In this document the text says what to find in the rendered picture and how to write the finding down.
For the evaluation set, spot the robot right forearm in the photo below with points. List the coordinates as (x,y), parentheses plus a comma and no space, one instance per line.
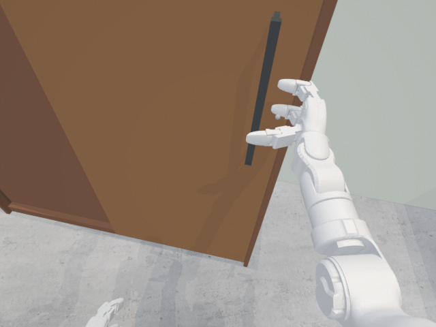
(337,229)

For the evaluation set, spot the robot right hand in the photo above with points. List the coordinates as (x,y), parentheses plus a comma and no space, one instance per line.
(312,116)

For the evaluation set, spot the wardrobe door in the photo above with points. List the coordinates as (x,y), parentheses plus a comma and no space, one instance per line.
(156,98)
(38,166)

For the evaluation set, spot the robot right upper arm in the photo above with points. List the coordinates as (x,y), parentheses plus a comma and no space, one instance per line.
(361,291)

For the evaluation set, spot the robot left hand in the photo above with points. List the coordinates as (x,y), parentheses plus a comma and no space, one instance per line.
(105,314)

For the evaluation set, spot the handle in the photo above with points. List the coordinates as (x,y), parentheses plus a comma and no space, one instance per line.
(271,45)

